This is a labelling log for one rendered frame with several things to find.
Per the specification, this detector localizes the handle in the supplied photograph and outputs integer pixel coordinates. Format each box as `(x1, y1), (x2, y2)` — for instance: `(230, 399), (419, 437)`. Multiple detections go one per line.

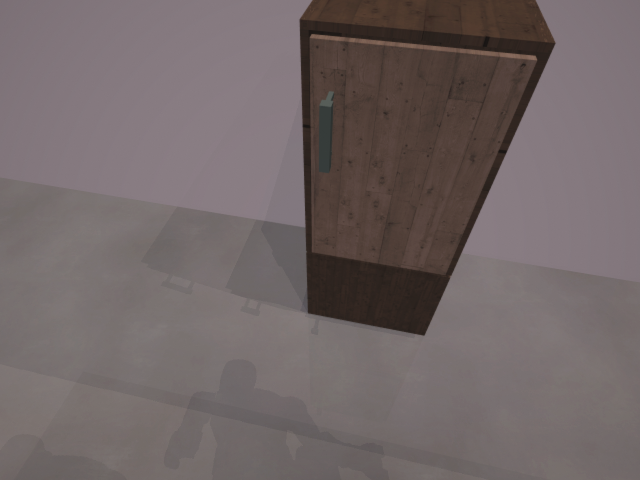
(319, 91), (334, 173)

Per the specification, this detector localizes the cupboard door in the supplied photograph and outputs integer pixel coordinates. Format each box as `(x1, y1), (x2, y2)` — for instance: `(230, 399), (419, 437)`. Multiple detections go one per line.
(309, 34), (537, 275)

